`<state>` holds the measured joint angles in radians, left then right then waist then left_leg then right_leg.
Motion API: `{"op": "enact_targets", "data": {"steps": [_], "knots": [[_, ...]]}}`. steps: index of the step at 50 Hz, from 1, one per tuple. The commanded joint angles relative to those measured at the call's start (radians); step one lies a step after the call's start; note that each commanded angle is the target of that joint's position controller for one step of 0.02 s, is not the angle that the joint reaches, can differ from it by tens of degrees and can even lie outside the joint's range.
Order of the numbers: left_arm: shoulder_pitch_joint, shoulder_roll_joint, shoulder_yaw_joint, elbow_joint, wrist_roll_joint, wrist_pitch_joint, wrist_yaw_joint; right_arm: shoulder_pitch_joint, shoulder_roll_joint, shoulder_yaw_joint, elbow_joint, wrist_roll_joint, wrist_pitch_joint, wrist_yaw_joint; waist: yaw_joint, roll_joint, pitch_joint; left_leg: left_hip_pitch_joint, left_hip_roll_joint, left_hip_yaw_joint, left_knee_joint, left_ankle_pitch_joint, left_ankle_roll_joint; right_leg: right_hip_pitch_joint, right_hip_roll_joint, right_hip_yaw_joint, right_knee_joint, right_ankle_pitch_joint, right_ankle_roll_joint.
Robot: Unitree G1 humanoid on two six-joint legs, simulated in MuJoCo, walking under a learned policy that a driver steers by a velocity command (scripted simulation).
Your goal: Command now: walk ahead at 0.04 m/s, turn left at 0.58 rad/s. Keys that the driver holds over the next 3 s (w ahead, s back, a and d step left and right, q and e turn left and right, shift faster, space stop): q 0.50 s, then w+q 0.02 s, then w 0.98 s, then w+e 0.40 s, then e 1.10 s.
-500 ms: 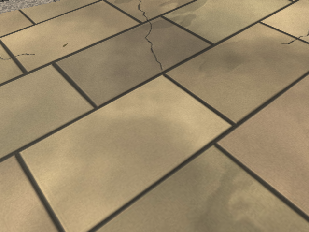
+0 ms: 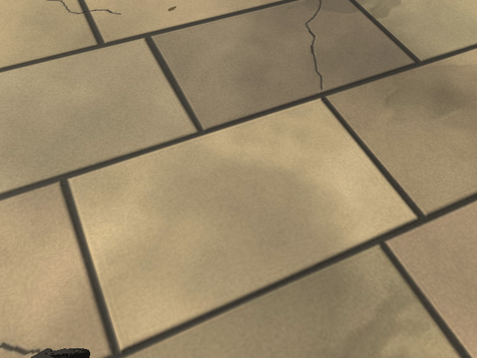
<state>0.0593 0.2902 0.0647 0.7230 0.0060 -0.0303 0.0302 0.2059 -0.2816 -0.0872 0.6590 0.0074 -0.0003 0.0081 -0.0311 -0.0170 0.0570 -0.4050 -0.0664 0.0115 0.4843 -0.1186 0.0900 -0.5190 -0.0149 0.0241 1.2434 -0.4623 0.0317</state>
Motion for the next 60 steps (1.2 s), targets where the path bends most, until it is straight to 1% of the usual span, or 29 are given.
{"op": "enact_targets", "data": {"steps": [1, 4, 8, 12, 15, 16, 17, 18, 19, 21, 22, 25, 29, 32, 34, 36, 37, 38, 39, 40, 41, 44, 46, 49, 52, 55, 58, 59, 60], "knots": [[0.056, 0.078, 0.024, -0.067, 0.001, 0.001, 0.010, -0.042, -0.118, -0.021, -0.105, -0.011, -0.019, -0.018, 0.056, 0.084, -0.195, 0.187, 0.243, -0.338, -0.175, 0.248, 0.191, -0.063, -0.006, 0.043, -0.051, 0.053, 0.016], [0.036, 0.052, 0.014, -0.079, -0.001, 0.005, 0.023, -0.021, -0.151, -0.033, -0.110, -0.008, -0.012, -0.033, 0.047, 0.096, -0.209, 0.186, 0.222, -0.333, -0.162, 0.233, 0.180, -0.057, 0.008, 0.040, -0.185, 0.075, 0.040], [0.023, 0.038, 0.012, -0.083, -0.014, 0.013, 0.022, -0.037, -0.137, -0.034, -0.134, -0.006, 0.007, -0.042, 0.029, 0.153, -0.204, 0.149, 0.199, -0.375, -0.153, 0.018, 0.146, 0.000, 0.025, 0.043, -0.353, 0.112, 0.041], [0.035, 0.040, 0.018, -0.088, -0.020, -0.003, 0.008, -0.044, -0.130, -0.034, -0.147, -0.003, 0.025, -0.035, 0.011, 0.195, -0.204, 0.167, 0.205, -0.462, -0.120, 0.017, 0.129, 0.074, 0.047, 0.043, -0.515, 0.096, 0.021], [0.119, 0.046, 0.029, -0.066, -0.019, -0.017, -0.009, -0.073, -0.118, -0.031, -0.158, 0.021, 0.042, -0.038, 0.058, 0.190, -0.195, 0.134, 0.156, -0.471, -0.049, 0.011, 0.070, 0.240, 0.043, 0.026, -0.817, 0.256, -0.020], [0.149, 0.099, 0.044, -0.065, -0.001, -0.015, -0.007, -0.060, -0.081, -0.020, -0.168, 0.017, 0.045, -0.041, 0.052, 0.101, -0.205, 0.029, 0.098, -0.409, 0.061, -0.133, 0.024, 0.352, -0.100, 0.131, -0.866, 0.291, -0.070], [0.109, 0.186, 0.061, -0.082, 0.023, -0.001, 0.002, -0.027, -0.037, -0.009, -0.186, 0.013, 0.040, -0.038, -0.010, -0.200, -0.167, -0.199, -0.072, -0.195, 0.290, -0.440, -0.040, 0.421, -0.319, 0.362, -0.906, 0.503, -0.193], [0.106, 0.158, 0.062, -0.098, 0.050, -0.004, -0.001, -0.055, -0.126, -0.037, -0.191, -0.006, 0.022, -0.030, 0.021, -0.287, -0.141, -0.288, -0.056, -0.132, 0.547, -0.538, -0.095, 0.345, -0.433, 0.510, -0.948, 0.581, -0.321], [0.062, 0.105, 0.048, -0.126, 0.042, -0.007, 0.007, -0.041, -0.171, -0.054, -0.162, 0.002, 0.018, -0.024, 0.012, -0.179, -0.138, -0.273, -0.010, -0.156, 0.683, -0.458, -0.113, 0.330, -0.386, 0.424, -0.932, 0.541, -0.307], [0.015, 0.062, 0.031, -0.140, 0.005, -0.004, 0.020, -0.005, -0.138, -0.047, -0.111, 0.007, 0.038, -0.026, -0.003, -0.100, -0.109, -0.278, 0.013, -0.127, 0.803, -0.334, -0.145, 0.322, -0.267, 0.241, -0.904, 0.461, -0.226], [0.022, 0.059, 0.024, -0.142, -0.003, 0.000, 0.027, -0.012, -0.113, -0.038, -0.112, 0.009, 0.044, -0.025, 0.008, -0.093, -0.091, -0.289, 0.017, -0.116, 0.851, -0.300, -0.158, 0.317, -0.251, 0.198, -0.908, 0.473, -0.231], [0.084, 0.071, 0.021, -0.135, 0.009, 0.016, 0.040, -0.103, -0.075, -0.017, -0.153, 0.020, 0.048, -0.026, 0.056, -0.120, -0.078, -0.316, 0.044, -0.049, 0.734, -0.223, -0.184, 0.386, -0.217, 0.101, -0.918, 0.458, -0.246], [0.183, 0.144, 0.047, -0.111, -0.013, 0.021, 0.029, -0.160, -0.037, 0.013, -0.186, 0.012, 0.036, -0.001, 0.115, -0.166, -0.116, -0.212, 0.084, 0.005, 0.463, -0.288, -0.172, 0.429, -0.257, 0.137, -0.999, 0.086, -0.259], [0.175, 0.164, 0.052, -0.091, -0.028, 0.008, 0.004, -0.112, -0.050, 0.013, -0.151, 0.014, 0.017, 0.014, 0.093, -0.168, -0.078, -0.018, 0.066, 0.060, 0.261, -0.344, -0.114, 0.318, -0.264, 0.116, -1.032, 0.009, -0.256], [0.176, 0.162, 0.048, -0.070, -0.041, -0.001, -0.015, -0.058, -0.051, 0.010, -0.113, 0.014, 0.000, 0.020, 0.060, -0.147, -0.056, 0.110, 0.054, 0.074, 0.080, -0.237, -0.065, 0.273, -0.262, 0.105, -1.021, -0.006, -0.249], [0.176, 0.116, 0.029, -0.047, -0.045, -0.009, -0.031, 0.076, -0.046, 0.006, -0.046, 0.018, -0.012, 0.019, -0.008, -0.098, -0.066, 0.362, 0.031, 0.083, -0.107, -0.145, -0.018, 0.152, -0.216, 0.046, -0.921, 0.000, -0.212], [0.161, 0.053, 0.007, -0.046, -0.031, -0.020, -0.040, 0.174, -0.069, -0.002, -0.024, 0.016, -0.017, 0.014, -0.054, -0.032, -0.125, 0.550, 0.118, -0.048, -0.119, -0.161, 0.002, 0.036, -0.159, -0.024, -0.755, 0.028, -0.158], [0.104, -0.024, -0.020, -0.105, -0.003, -0.042, -0.054, 0.258, -0.190, -0.024, -0.027, -0.006, -0.022, 0.002, -0.073, 0.236, -0.170, 0.713, 0.380, -0.435, -0.171, -0.223, 0.102, -0.241, -0.049, -0.139, -0.389, -0.075, -0.067], [0.038, 0.076, 0.009, -0.143, -0.027, -0.060, -0.049, 0.253, -0.229, -0.039, -0.041, -0.009, -0.041, 0.006, -0.096, 0.239, -0.106, 0.605, 0.494, -0.659, -0.272, -0.377, 0.248, -0.406, -0.023, -0.048, -0.192, -0.142, -0.055], [0.032, 0.125, 0.026, -0.137, -0.048, -0.066, -0.052, 0.209, -0.158, -0.016, -0.043, -0.004, -0.060, 0.007, -0.073, 0.175, -0.027, 0.563, 0.461, -0.605, -0.297, -0.471, 0.240, -0.459, -0.074, 0.008, -0.109, -0.054, -0.061], [0.054, 0.123, 0.028, -0.118, -0.050, -0.069, -0.059, 0.167, -0.117, -0.001, -0.045, -0.005, -0.073, 0.007, -0.042, 0.173, 0.013, 0.525, 0.408, -0.515, -0.311, -0.473, 0.203, -0.469, -0.091, 0.020, -0.105, 0.054, -0.072], [0.086, 0.098, 0.026, -0.076, -0.016, -0.070, -0.066, 0.111, -0.085, 0.016, -0.044, -0.012, -0.081, 0.008, 0.006, 0.133, 0.031, 0.408, 0.312, -0.316, -0.356, -0.197, 0.141, -0.379, -0.113, 0.010, -0.160, 0.272, -0.053], [0.083, 0.070, 0.015, -0.061, -0.009, -0.066, -0.066, 0.130, -0.085, 0.017, -0.026, -0.015, -0.085, 0.004, 0.010, 0.110, 0.019, 0.375, 0.284, -0.226, -0.370, -0.060, 0.133, -0.343, -0.105, -0.007, -0.221, 0.370, -0.027], [-0.001, 0.032, -0.006, -0.075, -0.017, -0.063, -0.068, 0.167, -0.100, 0.016, 0.008, -0.010, -0.085, -0.004, -0.017, 0.116, 0.036, 0.320, 0.247, -0.126, -0.384, 0.044, 0.108, -0.254, -0.081, -0.035, -0.424, 0.501, -0.011], [-0.103, 0.019, -0.019, -0.104, -0.027, -0.068, -0.080, 0.233, -0.124, 0.010, 0.047, 0.000, -0.083, -0.009, -0.054, 0.115, 0.063, 0.340, 0.265, -0.108, -0.400, 0.051, 0.102, -0.205, -0.055, -0.057, -0.584, 0.560, -0.023], [-0.148, 0.033, -0.021, -0.128, -0.033, -0.074, -0.097, 0.257, -0.149, 0.002, 0.073, 0.013, -0.077, -0.011, -0.049, 0.112, 0.084, 0.421, 0.311, -0.109, -0.383, 0.076, 0.094, -0.188, -0.046, -0.044, -0.685, 0.536, -0.057], [-0.097, 0.074, -0.007, -0.124, -0.030, -0.077, -0.102, 0.246, -0.174, -0.009, 0.088, 0.010, -0.061, -0.018, -0.002, 0.137, 0.034, 0.512, 0.331, -0.098, -0.283, 0.359, 0.063, -0.080, -0.010, -0.062, -0.734, 0.442, -0.095], [-0.034, 0.098, 0.004, -0.111, -0.026, -0.074, -0.094, 0.237, -0.190, -0.014, 0.089, 0.007, -0.054, -0.021, 0.036, 0.160, -0.026, 0.529, 0.321, -0.084, -0.188, 0.570, 0.048, 0.020, 0.023, -0.087, -0.732, 0.402, -0.115], [0.113, 0.141, 0.027, -0.071, -0.024, -0.069, -0.080, 0.231, -0.184, -0.010, 0.088, 0.001, -0.045, -0.024, 0.113, 0.154, -0.131, 0.497, 0.276, -0.044, -0.001, 0.728, 0.021, 0.227, 0.058, -0.121, -0.742, 0.403, -0.146]]}}
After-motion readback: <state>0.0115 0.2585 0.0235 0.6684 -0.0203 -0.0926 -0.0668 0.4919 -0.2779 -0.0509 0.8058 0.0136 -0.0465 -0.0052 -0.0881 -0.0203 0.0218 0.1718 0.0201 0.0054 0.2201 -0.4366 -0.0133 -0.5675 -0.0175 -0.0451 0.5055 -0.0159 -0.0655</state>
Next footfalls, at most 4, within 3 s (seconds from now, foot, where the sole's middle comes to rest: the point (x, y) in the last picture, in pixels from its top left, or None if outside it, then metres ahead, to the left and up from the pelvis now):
0.32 right None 0.11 -0.16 -0.77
0.74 left None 0.01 0.07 -0.77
1.22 right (230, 351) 0.45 0.01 -0.77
1.74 left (111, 297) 0.61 0.35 -0.77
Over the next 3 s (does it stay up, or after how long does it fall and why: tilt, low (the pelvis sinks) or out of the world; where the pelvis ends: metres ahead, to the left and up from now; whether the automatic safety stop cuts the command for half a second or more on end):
stays up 0.78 0.26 0.01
